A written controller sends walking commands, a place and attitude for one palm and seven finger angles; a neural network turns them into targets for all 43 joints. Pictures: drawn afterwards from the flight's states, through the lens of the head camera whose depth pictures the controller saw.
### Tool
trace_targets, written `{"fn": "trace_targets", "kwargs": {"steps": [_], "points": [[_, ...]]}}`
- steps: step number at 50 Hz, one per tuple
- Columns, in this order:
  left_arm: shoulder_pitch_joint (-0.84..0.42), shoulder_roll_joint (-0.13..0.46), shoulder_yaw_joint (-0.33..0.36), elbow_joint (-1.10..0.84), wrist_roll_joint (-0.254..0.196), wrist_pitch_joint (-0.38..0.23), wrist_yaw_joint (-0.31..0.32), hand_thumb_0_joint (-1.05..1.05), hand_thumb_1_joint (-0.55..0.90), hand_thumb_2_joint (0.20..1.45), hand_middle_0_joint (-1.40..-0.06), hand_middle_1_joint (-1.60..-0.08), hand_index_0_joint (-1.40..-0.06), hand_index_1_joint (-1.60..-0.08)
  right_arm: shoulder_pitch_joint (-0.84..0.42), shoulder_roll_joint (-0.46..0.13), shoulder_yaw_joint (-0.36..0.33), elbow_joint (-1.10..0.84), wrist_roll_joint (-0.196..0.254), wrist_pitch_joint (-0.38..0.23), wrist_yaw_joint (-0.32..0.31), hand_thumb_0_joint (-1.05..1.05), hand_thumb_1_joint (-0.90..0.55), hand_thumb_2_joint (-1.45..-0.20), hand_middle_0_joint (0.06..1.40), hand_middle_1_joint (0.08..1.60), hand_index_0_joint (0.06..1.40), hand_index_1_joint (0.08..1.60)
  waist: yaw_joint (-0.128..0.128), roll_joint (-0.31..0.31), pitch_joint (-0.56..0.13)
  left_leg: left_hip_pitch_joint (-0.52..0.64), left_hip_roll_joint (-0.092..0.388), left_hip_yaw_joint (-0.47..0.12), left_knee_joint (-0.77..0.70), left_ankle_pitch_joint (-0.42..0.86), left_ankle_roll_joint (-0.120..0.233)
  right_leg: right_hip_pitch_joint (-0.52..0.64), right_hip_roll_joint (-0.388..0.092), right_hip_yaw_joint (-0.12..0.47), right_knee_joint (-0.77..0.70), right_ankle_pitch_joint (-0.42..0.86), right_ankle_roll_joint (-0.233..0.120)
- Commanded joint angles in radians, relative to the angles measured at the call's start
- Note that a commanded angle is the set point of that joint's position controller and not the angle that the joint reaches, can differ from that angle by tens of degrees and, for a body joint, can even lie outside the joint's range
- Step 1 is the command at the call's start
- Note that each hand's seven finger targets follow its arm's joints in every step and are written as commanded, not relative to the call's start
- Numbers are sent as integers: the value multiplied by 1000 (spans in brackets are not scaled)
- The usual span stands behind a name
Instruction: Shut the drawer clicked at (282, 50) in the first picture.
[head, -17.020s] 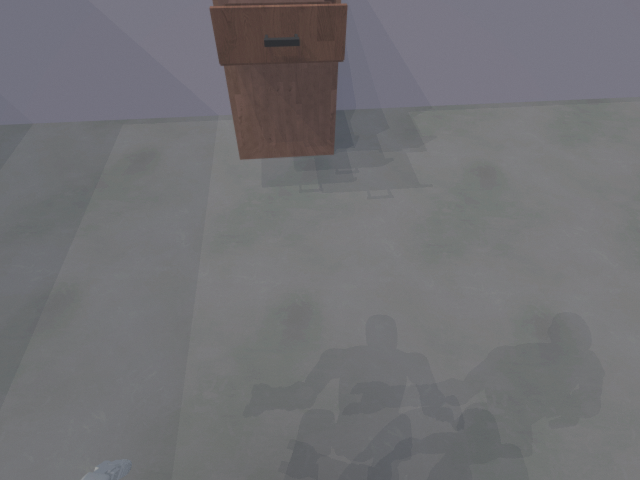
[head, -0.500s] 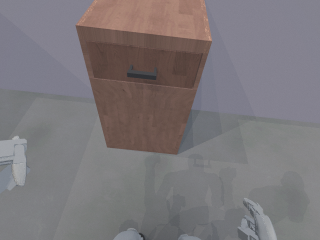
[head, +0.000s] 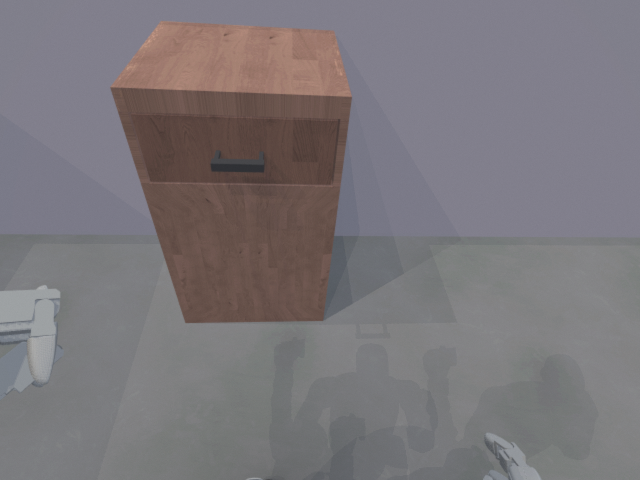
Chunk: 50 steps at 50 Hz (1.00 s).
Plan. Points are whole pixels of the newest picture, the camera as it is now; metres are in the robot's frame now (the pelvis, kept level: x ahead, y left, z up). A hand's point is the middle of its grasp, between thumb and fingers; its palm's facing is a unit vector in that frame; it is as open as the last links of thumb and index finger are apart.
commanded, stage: stop stepping back and stand still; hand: left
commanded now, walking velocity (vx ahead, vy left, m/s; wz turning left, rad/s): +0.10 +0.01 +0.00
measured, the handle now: (238, 160) +0.80 +0.19 -0.03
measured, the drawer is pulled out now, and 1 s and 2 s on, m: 0.00 0.00 0.00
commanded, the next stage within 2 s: let the arm hang, fingers relaxed in 0.70 s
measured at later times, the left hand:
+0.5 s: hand out of the picture +0.17 +0.29 +0.17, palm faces +0.44 -0.79 -0.43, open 3.2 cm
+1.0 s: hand out of the picture +0.11 +0.27 -0.10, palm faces +0.06 -0.93 -0.36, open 3.0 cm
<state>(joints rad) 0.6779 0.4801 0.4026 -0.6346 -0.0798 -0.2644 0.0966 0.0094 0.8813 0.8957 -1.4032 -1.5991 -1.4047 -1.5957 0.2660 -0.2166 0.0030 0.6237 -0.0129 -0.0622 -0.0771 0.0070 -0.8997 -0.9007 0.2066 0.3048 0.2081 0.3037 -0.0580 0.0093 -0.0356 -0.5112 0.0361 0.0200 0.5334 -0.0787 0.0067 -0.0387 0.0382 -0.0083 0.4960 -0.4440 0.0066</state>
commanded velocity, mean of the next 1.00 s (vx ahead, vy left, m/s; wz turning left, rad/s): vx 0.00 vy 0.00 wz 0.00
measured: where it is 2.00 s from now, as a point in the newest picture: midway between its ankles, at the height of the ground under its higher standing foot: outside the picture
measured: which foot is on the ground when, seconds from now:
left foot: down 0.00-0.28, up 0.30-0.42, down 0.44-1.00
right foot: down 0.00-0.52, up 0.54-0.62, down 0.64-1.00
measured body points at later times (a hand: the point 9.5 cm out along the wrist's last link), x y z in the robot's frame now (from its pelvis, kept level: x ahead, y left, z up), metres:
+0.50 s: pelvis -0.01 +0.04 +0.01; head -0.01 +0.04 +0.46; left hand +0.14 +0.33 +0.20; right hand +0.16 -0.18 -0.08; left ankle +0.03 +0.13 -0.72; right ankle -0.08 -0.09 -0.72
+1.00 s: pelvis -0.03 +0.04 +0.01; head -0.03 +0.02 +0.45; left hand +0.10 +0.32 -0.07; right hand +0.10 -0.24 -0.11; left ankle +0.02 +0.14 -0.72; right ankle -0.04 -0.07 -0.72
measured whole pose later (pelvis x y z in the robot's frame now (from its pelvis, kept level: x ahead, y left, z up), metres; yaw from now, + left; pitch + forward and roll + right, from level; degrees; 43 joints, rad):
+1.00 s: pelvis -0.03 +0.04 +0.01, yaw +3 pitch -1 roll +0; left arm 0.24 0.30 0.06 0.59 0.04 0.04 0.00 0.01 0.90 0.90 -1.26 -1.47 -1.26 -1.46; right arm 0.15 -0.32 -0.02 0.86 -0.02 -0.01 0.00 0.01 -0.90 -0.90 0.20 0.30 0.20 0.30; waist -0.02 0.03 0.01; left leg -0.36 -0.04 -0.01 0.60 -0.23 0.03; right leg -0.25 0.01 -0.05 0.62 -0.36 -0.02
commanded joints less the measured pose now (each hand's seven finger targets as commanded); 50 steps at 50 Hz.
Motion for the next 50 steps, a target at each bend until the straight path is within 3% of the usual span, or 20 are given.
{"fn": "trace_targets", "kwargs": {"steps": [1, 5, 8, 9, 12, 13, 14, 15, 19, 21, 23, 24, 26, 31, 33, 36, 39, 40, 45, 50], "points": [[-91, 121, 113, -72, 0, -18, 47, 0, 900, 900, -1400, -1600, -1400, -1600, -141, -115, -48, -151, 8, -64, -35, 0, -900, -900, 200, 300, 200, 300, 17, -60, 146, 420, -15, -38, 149, -203, -33, -640, -152, 29, -289, -289, -106], [-229, 121, 85, -139, 22, -33, 39, 0, 900, 900, -1400, -1600, -1400, -1600, -140, -125, -48, -134, 12, -105, -40, 0, -900, -900, 200, 300, 200, 300, 9, 35, 193, 398, 13, -109, 16, -258, -22, -588, -86, -37, -144, -211, -69], [-197, 113, 121, -225, 31, -56, 47, 0, 900, 900, -1400, -1600, -1400, -1600, -151, -146, -51, -154, 1, -146, -25, 0, -900, -900, 200, 300, 200, 300, 55, 379, 77, 144, 129, -382, -539, -775, -67, -185, 114, -82, 214, -194, -32], [-177, 152, 149, -239, 32, -63, 47, 0, 900, 900, -1400, -1600, -1400, -1600, -148, -131, -49, -152, -5, -157, -20, 0, -900, -900, 200, 300, 200, 300, 70, 369, 29, 135, 150, -405, -562, -777, -77, -150, 112, -58, 253, -177, -36], [10, 118, 160, -230, 22, -58, 30, 0, 900, 900, -1400, -1600, -1400, -1600, -125, -99, -54, -168, -9, -136, 19, 0, -900, -900, 200, 300, 200, 300, 89, 241, -122, 87, 52, -117, -319, -484, -53, 42, 59, -36, -16, -151, -54], [41, 115, 159, -232, 25, -52, 25, 0, 900, 900, -1400, -1600, -1400, -1600, -108, -88, -59, -167, 1, -114, 25, 0, -900, -900, 200, 300, 200, 300, 76, 58, -114, 175, -54, 16, 4, -336, -45, -123, -75, 101, -213, -167, -69], [51, 127, 189, -214, 12, -43, 31, 0, 900, 900, -1400, -1600, -1400, -1600, -109, -96, -68, -161, 1, -91, 30, 0, -900, -900, 200, 300, 200, 300, 76, -144, -73, 242, -99, -2, 345, -257, -44, -411, -276, 367, -378, -279, -127], [19, 100, 150, -203, 1, -19, 29, 0, 900, 900, -1400, -1600, -1400, -1600, -105, -94, -69, -136, 1, -63, 29, 0, -900, -900, 200, 300, 200, 300, 61, -221, 8, 102, -73, -41, 501, -186, -43, -455, -343, 391, -379, -325, -197], [-131, 36, 71, -34, 29, -1, 56, 0, 900, 900, -1400, -1600, -1400, -1600, -143, -86, -40, -118, 12, -101, -7, 0, -900, -900, 200, 300, 200, 300, 29, -61, 108, 196, 7, -16, 26, -167, 3, -318, -215, 138, -179, 143, -109], [-152, 32, 50, -54, 40, -11, 58, 0, 900, 900, -1400, -1600, -1400, -1600, -117, -111, -39, -116, 17, -133, -22, 0, -900, -900, 200, 300, 200, 300, 47, 64, 10, 400, 59, -63, -136, 113, 43, -251, -96, 57, -6, 398, -17], [-177, 51, 44, -48, 52, -9, 58, 0, 900, 900, -1400, -1600, -1400, -1600, -91, -122, -43, -129, 27, -139, -16, 0, -900, -900, 200, 300, 200, 300, 55, 20, -89, 580, 135, -137, -66, 479, 89, -316, -44, 23, 105, 424, 36], [-189, 69, 51, -127, 44, -9, 49, 0, 900, 900, -1400, -1600, -1400, -1600, -94, -99, -32, -135, 14, -147, -7, 0, -900, -900, 200, 300, 200, 300, 46, 150, -134, 605, 151, -207, -127, 544, 96, -346, -31, -4, 203, 235, 27], [-203, 61, 43, -194, 41, -9, 44, 0, 900, 900, -1400, -1600, -1400, -1600, -118, -94, -38, -136, 1, -162, 9, 0, -900, -900, 200, 300, 200, 300, 57, 117, -92, 471, 223, -318, -266, 236, 120, -304, -35, 40, 273, -63, 13], [5, 69, 100, -212, 45, 2, 58, 0, 900, 900, -1400, -1600, -1400, -1600, -151, -98, -24, -179, 10, -139, 21, 0, -900, -900, 200, 300, 200, 300, 60, 157, -50, 158, 112, -117, -246, -216, 63, -32, -40, -12, -54, 155, -3], [17, 81, 133, -153, 36, -4, 58, 0, 900, 900, -1400, -1600, -1400, -1600, -161, -88, -26, -186, 5, -116, 16, 0, -900, -900, 200, 300, 200, 300, 51, 65, 6, 94, 39, -84, -173, -341, 24, -71, -88, 91, -174, 110, -35], [10, 56, 110, -100, 18, 6, 59, 0, 900, 900, -1400, -1600, -1400, -1600, -126, -83, -43, -164, 17, -83, 17, 0, -900, -900, 200, 300, 200, 300, 35, -129, 17, 189, -5, -45, 82, -182, -3, -231, -247, 284, -287, 66, -114], [-64, 38, 72, -108, 25, -4, 65, 0, 900, 900, -1400, -1600, -1400, -1600, -145, -100, -41, -156, 22, -92, 1, 0, -900, -900, 200, 300, 200, 300, 36, -11, -29, 296, 17, -52, -67, -22, 8, -169, -164, 126, -144, 354, -58], [-194, -34, -297, 715, 135, 145, -85, 0, 900, 900, -1400, -1600, -1400, -1600, -200, -315, -107, 85, 11, -130, 92, 0, -900, -900, 200, 300, 200, 300, 19, 42, -19, 247, 73, -133, 134, 264, 30, -290, -204, 33, 82, 617, -54], [-339, -51, -291, 930, 117, 240, -96, 0, 900, 900, -1200, -1383, -1200, -1383, -127, -251, -70, 68, -2, -10, 74, 0, -900, -900, 200, 300, 200, 300, 67, -199, -63, 159, 85, -219, 2, 174, 90, -172, -121, 45, 53, 339, -57], [-460, -46, -339, 1292, 103, 265, -87, 0, 900, 900, -1000, -1167, -1000, -1167, -149, -211, -44, 183, -14, 42, 70, 0, -900, -900, 200, 300, 200, 300, 61, 26, 29, 185, 51, -198, -113, -37, 58, -176, -135, 90, -62, 161, -75]]}}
